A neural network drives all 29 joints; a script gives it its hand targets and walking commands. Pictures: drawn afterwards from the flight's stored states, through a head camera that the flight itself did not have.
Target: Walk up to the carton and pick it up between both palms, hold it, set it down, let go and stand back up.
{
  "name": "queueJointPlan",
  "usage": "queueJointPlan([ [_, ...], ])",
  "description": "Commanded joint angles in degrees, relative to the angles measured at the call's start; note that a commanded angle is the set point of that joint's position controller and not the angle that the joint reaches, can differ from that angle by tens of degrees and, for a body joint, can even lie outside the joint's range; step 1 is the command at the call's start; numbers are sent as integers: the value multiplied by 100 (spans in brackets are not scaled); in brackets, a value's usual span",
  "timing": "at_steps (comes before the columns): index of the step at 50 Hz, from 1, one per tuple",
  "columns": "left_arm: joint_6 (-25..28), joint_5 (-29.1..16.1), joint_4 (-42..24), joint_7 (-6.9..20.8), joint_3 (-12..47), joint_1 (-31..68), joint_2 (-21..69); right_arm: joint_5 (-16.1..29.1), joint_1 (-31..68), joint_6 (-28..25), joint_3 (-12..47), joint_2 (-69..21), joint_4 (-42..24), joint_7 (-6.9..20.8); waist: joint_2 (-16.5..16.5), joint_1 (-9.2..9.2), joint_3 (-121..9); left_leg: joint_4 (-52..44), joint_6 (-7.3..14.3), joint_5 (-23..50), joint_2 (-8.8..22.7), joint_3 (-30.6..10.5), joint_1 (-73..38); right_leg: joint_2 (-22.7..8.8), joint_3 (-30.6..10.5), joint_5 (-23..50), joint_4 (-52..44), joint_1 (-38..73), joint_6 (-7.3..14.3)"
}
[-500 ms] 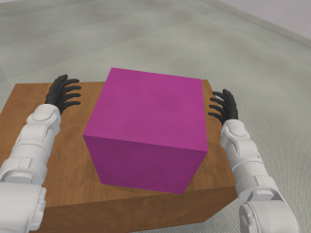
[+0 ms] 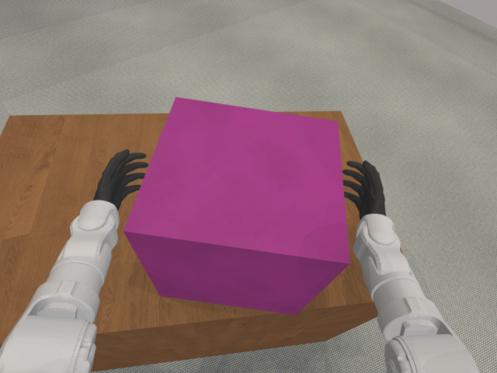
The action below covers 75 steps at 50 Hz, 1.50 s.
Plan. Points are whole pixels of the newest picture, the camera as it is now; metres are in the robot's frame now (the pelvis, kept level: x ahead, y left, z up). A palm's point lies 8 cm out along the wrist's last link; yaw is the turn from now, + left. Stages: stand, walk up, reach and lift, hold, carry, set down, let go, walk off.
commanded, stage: reach and lift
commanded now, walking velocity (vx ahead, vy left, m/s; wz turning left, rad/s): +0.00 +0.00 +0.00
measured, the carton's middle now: (241, 216) +0.38 -0.03 +0.01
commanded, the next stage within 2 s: none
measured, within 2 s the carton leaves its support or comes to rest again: leaves its support in 1.90 s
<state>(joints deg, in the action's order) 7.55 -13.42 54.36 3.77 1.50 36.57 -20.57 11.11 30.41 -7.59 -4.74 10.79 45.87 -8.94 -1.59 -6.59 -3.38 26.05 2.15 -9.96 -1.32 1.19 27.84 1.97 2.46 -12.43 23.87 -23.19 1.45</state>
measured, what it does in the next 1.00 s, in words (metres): stands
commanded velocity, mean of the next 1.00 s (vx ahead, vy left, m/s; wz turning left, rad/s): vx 0.00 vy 0.00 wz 0.00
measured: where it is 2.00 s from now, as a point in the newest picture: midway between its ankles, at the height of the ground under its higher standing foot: outside the picture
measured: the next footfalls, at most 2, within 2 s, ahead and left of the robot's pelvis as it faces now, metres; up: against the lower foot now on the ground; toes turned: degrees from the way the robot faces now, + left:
none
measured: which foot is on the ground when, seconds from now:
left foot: down 0.00-1.00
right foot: down 0.00-1.00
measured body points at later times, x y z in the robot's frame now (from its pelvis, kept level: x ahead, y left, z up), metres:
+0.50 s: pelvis -0.01 +0.00 +0.00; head +0.05 +0.03 +0.45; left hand +0.43 +0.14 +0.06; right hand +0.36 -0.21 +0.05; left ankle +0.02 +0.09 -0.74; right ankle -0.02 -0.10 -0.74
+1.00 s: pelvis -0.01 +0.00 +0.00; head +0.05 +0.03 +0.45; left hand +0.43 +0.15 +0.05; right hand +0.36 -0.21 +0.05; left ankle +0.02 +0.09 -0.74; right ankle -0.02 -0.10 -0.74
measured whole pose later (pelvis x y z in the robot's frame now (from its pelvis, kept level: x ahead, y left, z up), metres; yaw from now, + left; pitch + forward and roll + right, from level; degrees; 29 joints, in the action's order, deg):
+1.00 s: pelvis -0.01 +0.00 +0.00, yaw +0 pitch +12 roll -1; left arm 9.9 1.0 56.8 3.1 -7.6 39.6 -10.9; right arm 8.0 30.1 -11.2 -5.5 3.6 47.7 -12.2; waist -1.5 -6.6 -6.7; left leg 26.1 2.3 -9.6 -1.3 1.2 28.4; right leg 2.0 2.5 -12.0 23.9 -23.7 1.2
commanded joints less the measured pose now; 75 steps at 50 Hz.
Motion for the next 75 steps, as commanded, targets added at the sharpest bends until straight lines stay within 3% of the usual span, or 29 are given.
queueJointPlan([
  [1, 595, 112, -2040, -110, -316, 2736, -702, 592, 1760, -570, 526, 385, -1252, 21, 1022, -26, -5485, 909, -598, 3478, 179, -455, -3163, -60, -276, 3699, 86, 62, -360],
  [5, 660, 54, -1912, -115, -290, 3062, -644, 627, 2047, -451, 516, 294, -1147, 48, 906, -74, -5118, 801, -533, 2954, 158, -460, -2749, -128, -320, 3407, 115, 167, -393],
  [6, 652, 41, -1717, -100, -250, 3014, -559, 560, 2019, -436, 461, 240, -1031, 18, 835, -169, -4996, 776, -518, 2860, 160, -468, -2799, -131, -337, 3307, 66, 123, -396],
  [9, 641, 191, -1502, -62, -293, 3042, -298, 558, 2038, -351, 588, -76, -955, 39, 793, -45, -4617, 641, -443, 2555, 141, -447, -2628, -213, -409, 3172, 7, 266, -394],
  [12, 598, 385, -1115, -19, -294, 3063, 19, 419, 2137, -294, 486, -301, -778, 40, 663, -86, -4153, 504, -384, 2245, 172, -451, -2648, -230, -371, 2827, -67, 194, -378],
  [14, 580, 528, -606, -1, -404, 3326, 149, 226, 2396, -239, 327, -384, -547, 60, 615, -45, -3784, 399, -332, 1834, 190, -445, -2442, -228, -365, 2192, -134, 60, -357],
  [15, 607, 597, -648, -4, -452, 3272, 242, 100, 2371, -283, 221, -441, -642, 48, 521, -90, -3950, 380, -303, 1769, 204, -416, -2436, -219, -361, 2204, -140, 67, -347],
  [16, 630, 677, -465, 5, -553, 3331, 181, 46, 2438, -270, 244, -551, -660, 39, 432, 26, -3842, 348, -256, 1609, 199, -382, -2263, -286, -427, 2192, -117, 186, -368],
  [20, 640, 1027, -347, -55, -723, 3271, 353, -469, 2398, -444, -144, -536, -585, -88, 331, -100, -3891, 304, -221, 1382, 199, -321, -2140, -269, -414, 2246, -93, 290, -405],
  [22, 598, 1122, -175, -113, -887, 3101, 315, -591, 2348, -532, -173, -528, -604, -191, 179, 21, -3824, 303, -183, 1320, 198, -267, -2002, -295, -496, 2484, -67, 446, -442],
  [26, 638, 1278, -533, -191, -891, 3116, 537, -754, 2331, -625, -221, -731, -550, -284, 187, -16, -3873, 350, -201, 1613, 271, -257, -2149, -299, -482, 2804, 1, 604, -449],
  [27, 628, 1280, -588, -187, -814, 3170, 649, -779, 2337, -645, -263, -749, -426, -293, 279, -62, -3949, 400, -241, 1727, 292, -283, -2321, -283, -439, 2759, -10, 485, -430],
  [29, 640, 1281, -494, -165, -809, 3141, 731, -725, 2335, -674, -122, -928, -464, -278, 282, 43, -3893, 415, -242, 1767, 306, -274, -2388, -293, -462, 2607, -79, 387, -409],
  [33, 684, 1314, -483, -198, -786, 3392, 742, -882, 2528, -674, -338, -888, -496, -286, 325, -71, -3793, 378, -253, 1585, 345, -252, -2359, -259, -371, 2147, -143, 221, -354],
  [34, 711, 1360, -586, -197, -821, 3305, 811, -860, 2433, -682, -224, -1015, -497, -260, 380, 25, -3768, 364, -243, 1592, 359, -258, -2416, -282, -391, 2125, -164, 189, -336],
  [40, 668, 1364, -508, -219, -739, 3209, 979, -947, 2336, -708, -327, -1053, -421, -304, 338, -71, -3638, 418, -267, 1720, 409, -298, -2589, -273, -378, 2235, -200, 83, -332],
  [42, 703, 1411, -513, -177, -813, 3334, 1021, -1011, 2374, -709, -306, -1183, -334, -285, 339, 1, -3693, 401, -246, 1620, 392, -269, -2453, -311, -418, 2227, -213, 122, -323],
  [48, 762, 1802, -334, 39, -912, 3404, 1653, -1425, 2532, -801, -471, -1865, -247, -93, 322, 11, -3598, 214, -238, 1434, 399, -235, -2368, -350, -342, 2062, -244, 302, -290],
  [49, 791, 1873, -444, 72, -829, 3406, 1943, -1507, 2515, -826, -492, -2081, -213, -33, 383, -77, -3571, 218, -277, 1607, 429, -246, -2588, -322, -286, 2226, -262, 275, -264],
  [52, 866, 2316, -37, 421, -788, 3407, 3171, -2055, 2746, -1016, -411, -3243, -115, 351, 333, -2, -3409, 100, -345, 1722, 425, -250, -2734, -330, -201, 2327, -345, 461, -231],
  [54, 973, 2519, 164, 711, -573, 3504, 4131, -2415, 2800, -1101, -37, -4216, -253, 725, 269, 44, -3362, -57, -344, 1649, 340, -163, -2738, -331, -152, 2462, -413, 806, -230],
  [56, 1116, 2459, -61, 713, -240, 3314, 4346, -2410, 2663, -1271, 149, -4321, -346, 840, 407, -37, -3758, -20, -426, 2148, 347, -190, -2864, -297, -110, 3156, -307, 1148, -272],
  [57, 1130, 2457, 73, 698, -198, 3316, 4398, -2468, 2717, -1319, 58, -4232, -248, 860, 429, -141, -3598, -24, -469, 2195, 365, -231, -2930, -253, -70, 3137, -354, 989, -266],
  [58, 1122, 2513, 113, 709, -179, 3229, 4395, -2479, 2692, -1346, 66, -4273, -177, 859, 432, -115, -3561, -24, -451, 2177, 361, -233, -2851, -244, -75, 3143, -353, 1017, -271],
  [68, 1271, 2602, 295, 608, -345, 3271, 4288, -2554, 2536, -1410, -18, -4203, 254, 961, 474, -4, -3367, -197, -437, 1852, 370, -201, -2856, -183, -55, 2390, -535, 915, -167],
  [69, 1250, 2619, 381, 604, -329, 3360, 4274, -2604, 2628, -1414, -108, -4188, 307, 946, 450, -80, -3226, -205, -459, 1795, 363, -174, -2875, -170, -13, 2314, -573, 887, -168],
  [72, 1262, 2572, 360, 593, -281, 3381, 4319, -2571, 2711, -1420, -26, -4186, 221, 966, 405, -35, -3338, -234, -412, 1653, 361, -182, -2804, -207, -65, 2245, -562, 935, -183],
  [74, 1274, 2538, 233, 530, -182, 3554, 4405, -2498, 2861, -1418, 12, -4190, 196, 1008, 577, -6, -3476, -223, -445, 1771, 397, -209, -2906, -145, -13, 2122, -543, 875, -147],
  [75, 1268, 2550, 312, 522, -267, 3499, 4329, -2531, 2929, -1410, -33, -4121, 164, 1014, 467, 41, -3400, -216, -430, 1673, 370, -182, -2831, -141, -24, 2066, -568, 767, -147],
])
